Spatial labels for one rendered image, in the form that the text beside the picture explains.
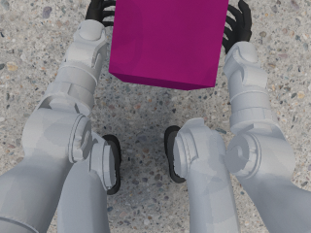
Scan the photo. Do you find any left robot forearm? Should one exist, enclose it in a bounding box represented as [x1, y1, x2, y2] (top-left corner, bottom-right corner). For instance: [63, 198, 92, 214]
[21, 19, 108, 151]

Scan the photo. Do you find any robot right shin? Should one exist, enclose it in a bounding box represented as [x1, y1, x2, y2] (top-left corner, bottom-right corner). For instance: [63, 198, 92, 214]
[173, 117, 226, 178]

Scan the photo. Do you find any robot left upper arm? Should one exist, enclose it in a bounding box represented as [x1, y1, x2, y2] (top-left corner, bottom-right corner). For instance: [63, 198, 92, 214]
[0, 108, 92, 233]

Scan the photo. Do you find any robot right upper arm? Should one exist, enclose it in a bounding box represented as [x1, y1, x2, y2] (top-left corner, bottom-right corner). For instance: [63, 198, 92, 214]
[224, 132, 311, 233]

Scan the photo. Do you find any left robot hand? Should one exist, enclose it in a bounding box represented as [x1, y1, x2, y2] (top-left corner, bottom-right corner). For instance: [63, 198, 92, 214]
[85, 0, 117, 27]

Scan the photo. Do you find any right robot hand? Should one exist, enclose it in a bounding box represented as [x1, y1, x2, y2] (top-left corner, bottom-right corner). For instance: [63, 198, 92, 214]
[222, 0, 253, 54]

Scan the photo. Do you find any carton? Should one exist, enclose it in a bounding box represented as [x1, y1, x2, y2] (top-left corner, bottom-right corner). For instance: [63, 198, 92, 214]
[108, 0, 229, 91]

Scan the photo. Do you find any right robot forearm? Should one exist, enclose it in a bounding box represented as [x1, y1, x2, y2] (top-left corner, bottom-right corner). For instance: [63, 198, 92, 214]
[223, 41, 289, 144]

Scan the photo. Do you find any robot right foot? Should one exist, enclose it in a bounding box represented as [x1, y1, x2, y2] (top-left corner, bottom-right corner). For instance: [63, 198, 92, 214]
[163, 125, 186, 183]

